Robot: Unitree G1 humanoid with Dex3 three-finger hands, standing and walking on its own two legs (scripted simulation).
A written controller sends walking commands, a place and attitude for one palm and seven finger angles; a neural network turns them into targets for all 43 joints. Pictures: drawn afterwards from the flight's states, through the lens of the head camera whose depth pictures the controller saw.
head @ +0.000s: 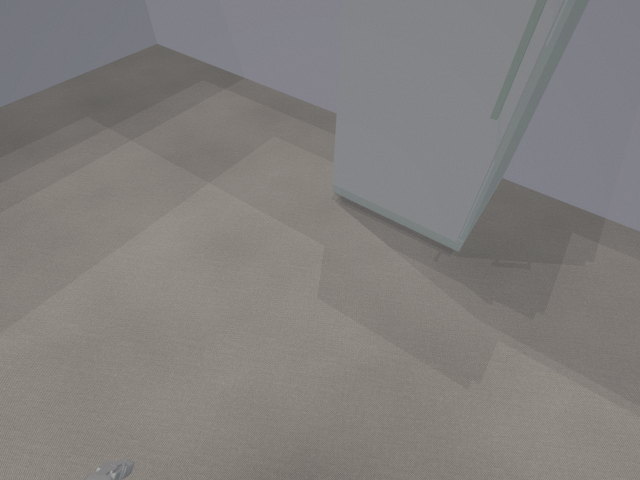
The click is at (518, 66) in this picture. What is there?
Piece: fridge door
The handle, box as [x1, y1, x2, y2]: [490, 0, 546, 119]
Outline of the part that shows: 546,0 537,0 535,3 491,114 491,118 496,119 499,114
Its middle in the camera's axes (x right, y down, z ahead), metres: +0.51 -0.49 +0.97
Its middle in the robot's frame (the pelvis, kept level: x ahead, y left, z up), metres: +1.09 -0.45 +0.08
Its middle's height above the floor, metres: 0.85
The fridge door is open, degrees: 0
